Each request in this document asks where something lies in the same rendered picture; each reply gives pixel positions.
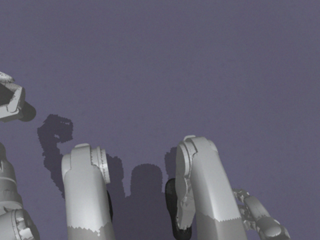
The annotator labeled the right robot arm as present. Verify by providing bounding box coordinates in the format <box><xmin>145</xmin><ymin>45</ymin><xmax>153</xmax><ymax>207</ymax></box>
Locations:
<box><xmin>255</xmin><ymin>216</ymin><xmax>291</xmax><ymax>240</ymax></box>

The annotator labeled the right robot hand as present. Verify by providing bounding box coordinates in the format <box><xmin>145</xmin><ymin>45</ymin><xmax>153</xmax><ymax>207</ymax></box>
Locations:
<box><xmin>232</xmin><ymin>188</ymin><xmax>271</xmax><ymax>231</ymax></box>

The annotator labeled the left robot hand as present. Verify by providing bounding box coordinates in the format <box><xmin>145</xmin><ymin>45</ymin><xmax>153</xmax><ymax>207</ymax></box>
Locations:
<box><xmin>0</xmin><ymin>71</ymin><xmax>26</xmax><ymax>123</ymax></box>

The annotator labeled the left robot arm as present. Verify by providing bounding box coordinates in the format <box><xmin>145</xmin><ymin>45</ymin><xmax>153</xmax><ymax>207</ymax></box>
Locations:
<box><xmin>0</xmin><ymin>142</ymin><xmax>40</xmax><ymax>240</ymax></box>

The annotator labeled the right robot foot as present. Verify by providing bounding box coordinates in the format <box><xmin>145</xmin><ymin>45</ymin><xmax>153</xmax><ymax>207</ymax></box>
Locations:
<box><xmin>165</xmin><ymin>178</ymin><xmax>192</xmax><ymax>240</ymax></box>

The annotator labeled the can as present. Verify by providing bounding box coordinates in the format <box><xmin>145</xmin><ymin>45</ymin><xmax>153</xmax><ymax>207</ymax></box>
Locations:
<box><xmin>0</xmin><ymin>83</ymin><xmax>36</xmax><ymax>122</ymax></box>

